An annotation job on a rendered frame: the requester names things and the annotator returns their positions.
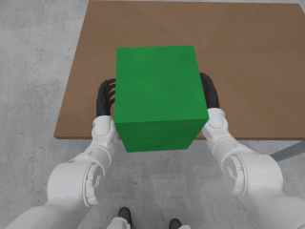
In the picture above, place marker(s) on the robot right upper arm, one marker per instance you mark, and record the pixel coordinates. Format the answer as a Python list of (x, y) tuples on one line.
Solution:
[(256, 181)]

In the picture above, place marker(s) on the carton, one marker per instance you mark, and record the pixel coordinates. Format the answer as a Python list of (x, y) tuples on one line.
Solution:
[(159, 99)]

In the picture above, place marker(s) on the robot left forearm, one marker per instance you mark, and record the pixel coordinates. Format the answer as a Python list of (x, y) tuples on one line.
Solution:
[(102, 148)]

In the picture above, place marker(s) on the robot right forearm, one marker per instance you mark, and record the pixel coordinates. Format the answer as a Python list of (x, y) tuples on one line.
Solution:
[(220, 142)]

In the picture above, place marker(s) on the robot left upper arm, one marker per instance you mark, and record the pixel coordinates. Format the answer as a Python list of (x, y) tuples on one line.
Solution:
[(74, 188)]

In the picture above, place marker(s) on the table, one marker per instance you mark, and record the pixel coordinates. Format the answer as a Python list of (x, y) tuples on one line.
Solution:
[(254, 53)]

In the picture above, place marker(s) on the left robot foot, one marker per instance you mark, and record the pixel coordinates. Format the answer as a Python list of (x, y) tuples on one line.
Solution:
[(125, 213)]

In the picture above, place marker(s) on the right robot foot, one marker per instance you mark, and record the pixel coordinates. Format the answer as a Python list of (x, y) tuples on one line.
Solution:
[(175, 224)]

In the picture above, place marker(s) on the robot foot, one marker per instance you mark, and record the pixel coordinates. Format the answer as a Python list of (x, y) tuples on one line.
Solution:
[(175, 224), (125, 213)]

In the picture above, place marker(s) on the robot left hand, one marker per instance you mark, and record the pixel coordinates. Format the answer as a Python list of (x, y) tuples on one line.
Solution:
[(103, 101)]

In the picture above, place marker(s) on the robot right hand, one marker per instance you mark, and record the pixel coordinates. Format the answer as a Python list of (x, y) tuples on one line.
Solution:
[(210, 92)]

